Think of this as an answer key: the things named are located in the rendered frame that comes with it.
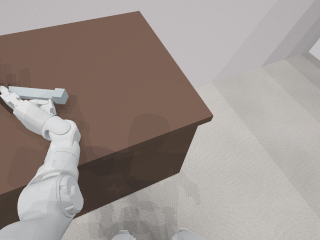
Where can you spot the left robot forearm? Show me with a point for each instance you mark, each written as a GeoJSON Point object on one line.
{"type": "Point", "coordinates": [63, 154]}

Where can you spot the robot left hand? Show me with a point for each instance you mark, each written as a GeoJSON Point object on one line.
{"type": "Point", "coordinates": [33, 113]}

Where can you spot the left robot upper arm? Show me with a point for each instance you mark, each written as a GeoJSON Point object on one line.
{"type": "Point", "coordinates": [46, 210]}

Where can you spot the tap lever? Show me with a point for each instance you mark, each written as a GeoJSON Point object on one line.
{"type": "Point", "coordinates": [59, 95]}

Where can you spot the robot shin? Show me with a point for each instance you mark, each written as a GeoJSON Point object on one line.
{"type": "Point", "coordinates": [182, 230]}
{"type": "Point", "coordinates": [123, 232]}

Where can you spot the robot left shin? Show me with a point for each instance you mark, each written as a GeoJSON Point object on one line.
{"type": "Point", "coordinates": [123, 232]}

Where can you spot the robot right shin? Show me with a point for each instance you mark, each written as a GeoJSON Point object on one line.
{"type": "Point", "coordinates": [182, 230]}

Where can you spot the counter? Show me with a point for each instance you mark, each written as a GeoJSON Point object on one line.
{"type": "Point", "coordinates": [135, 109]}

